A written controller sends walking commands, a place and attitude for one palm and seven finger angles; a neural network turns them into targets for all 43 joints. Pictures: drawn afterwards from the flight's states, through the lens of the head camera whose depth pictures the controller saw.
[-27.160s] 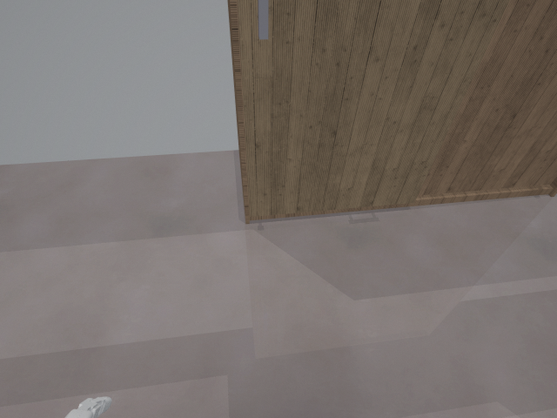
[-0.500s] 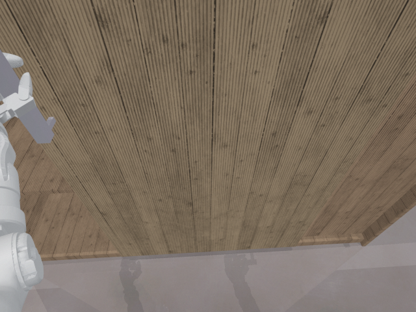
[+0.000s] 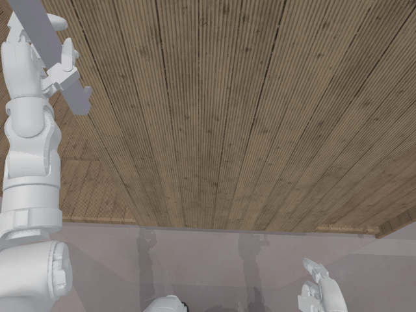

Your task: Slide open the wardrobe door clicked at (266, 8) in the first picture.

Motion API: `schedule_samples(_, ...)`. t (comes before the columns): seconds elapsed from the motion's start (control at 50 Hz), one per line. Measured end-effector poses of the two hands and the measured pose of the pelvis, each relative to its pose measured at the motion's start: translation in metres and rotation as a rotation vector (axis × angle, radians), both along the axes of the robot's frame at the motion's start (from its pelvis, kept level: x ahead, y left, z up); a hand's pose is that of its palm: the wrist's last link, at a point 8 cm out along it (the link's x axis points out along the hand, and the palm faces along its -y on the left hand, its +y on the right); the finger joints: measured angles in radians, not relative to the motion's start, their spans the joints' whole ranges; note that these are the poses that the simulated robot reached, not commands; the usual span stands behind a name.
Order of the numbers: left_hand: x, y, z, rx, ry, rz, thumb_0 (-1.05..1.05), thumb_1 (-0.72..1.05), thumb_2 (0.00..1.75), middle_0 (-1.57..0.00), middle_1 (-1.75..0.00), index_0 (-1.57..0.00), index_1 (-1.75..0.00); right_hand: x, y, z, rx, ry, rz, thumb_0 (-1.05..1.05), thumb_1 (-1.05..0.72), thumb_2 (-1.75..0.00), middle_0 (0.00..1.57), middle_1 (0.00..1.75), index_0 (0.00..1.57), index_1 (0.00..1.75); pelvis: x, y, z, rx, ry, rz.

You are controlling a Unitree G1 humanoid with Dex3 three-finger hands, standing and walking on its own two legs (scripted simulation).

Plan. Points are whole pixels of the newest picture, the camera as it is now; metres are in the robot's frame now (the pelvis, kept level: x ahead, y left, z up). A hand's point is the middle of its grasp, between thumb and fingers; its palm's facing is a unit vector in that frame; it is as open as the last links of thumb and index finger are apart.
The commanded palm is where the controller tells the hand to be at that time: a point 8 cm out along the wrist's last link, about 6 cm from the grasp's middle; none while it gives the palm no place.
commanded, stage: stop walking and hold the door there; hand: left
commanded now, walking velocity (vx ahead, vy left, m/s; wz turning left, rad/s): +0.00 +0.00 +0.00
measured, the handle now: (54, 39) +0.46 +0.28 +0.24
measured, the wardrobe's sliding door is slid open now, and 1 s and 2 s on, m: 0.45 0.45 0.44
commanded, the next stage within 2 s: loosen the grip on the handle in 0.36 s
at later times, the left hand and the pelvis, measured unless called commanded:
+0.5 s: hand (68, 65) +0.43 +0.26 +0.22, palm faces +0.37 -0.91 -0.18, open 6.1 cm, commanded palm +0.39 +0.29 +0.20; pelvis +0.00 +0.00 +0.01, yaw -2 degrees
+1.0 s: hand (66, 67) +0.43 +0.26 +0.21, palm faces +0.37 -0.92 -0.14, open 13.9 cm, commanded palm +0.39 +0.30 +0.21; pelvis -0.02 +0.00 +0.00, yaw -4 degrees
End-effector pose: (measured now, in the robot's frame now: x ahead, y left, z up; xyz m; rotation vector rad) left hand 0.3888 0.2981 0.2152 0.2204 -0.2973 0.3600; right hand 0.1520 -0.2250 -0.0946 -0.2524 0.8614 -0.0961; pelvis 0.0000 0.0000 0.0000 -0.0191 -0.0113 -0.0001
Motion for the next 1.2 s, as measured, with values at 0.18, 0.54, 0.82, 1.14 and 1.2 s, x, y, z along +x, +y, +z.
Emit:
schedule_samples(0.18, 0.000, 0.000, 0.000, -0.013, 0.006, -0.024, -0.16, 0.69, 0.75, -0.46, -1.41, -0.31, -1.40, -0.012, -0.025, 0.022, -0.092, -0.034, -0.074, 0.01, -0.91, -0.90, 0.20, 0.30, 0.20, 0.30, 0.000, 0.011, 0.005, 0.007, 0.000, -0.035)
schedule_samples(0.54, 0.003, 0.007, 0.005, -0.080, 0.099, -0.004, -0.15, 0.58, 0.75, -0.48, -1.42, -0.34, -1.40, -0.054, -0.030, 0.007, -0.034, 0.034, -0.098, 0.01, -0.91, -0.90, 0.20, 0.30, 0.20, 0.30, -0.007, -0.006, 0.005, 0.016, 0.039, -0.020)
schedule_samples(0.82, -0.004, 0.003, 0.001, -0.029, 0.070, 0.023, -0.01, -0.22, 0.37, -0.44, -1.37, -0.34, -1.33, -0.105, -0.054, 0.003, -0.090, 0.035, -0.158, 0.00, -0.91, -0.90, 0.20, 0.30, 0.20, 0.30, -0.030, -0.008, -0.003, 0.013, 0.058, -0.038)
schedule_samples(1.14, -0.001, 0.007, -0.002, -0.053, 0.036, -0.008, -0.01, -0.54, 0.20, -0.49, -1.33, -0.30, -1.19, -0.090, -0.030, -0.004, -0.056, 0.053, -0.193, 0.01, -0.91, -0.90, 0.20, 0.30, 0.20, 0.30, 0.000, 0.006, 0.000, 0.003, 0.063, -0.067)
schedule_samples(1.2, 0.000, 0.008, -0.003, -0.063, 0.032, -0.014, -0.01, -0.55, 0.20, -0.50, -1.33, -0.29, -1.18, -0.067, -0.024, 0.000, -0.052, 0.015, -0.167, 0.01, -0.91, -0.90, 0.20, 0.30, 0.20, 0.30, 0.004, 0.008, 0.001, 0.004, 0.063, -0.064)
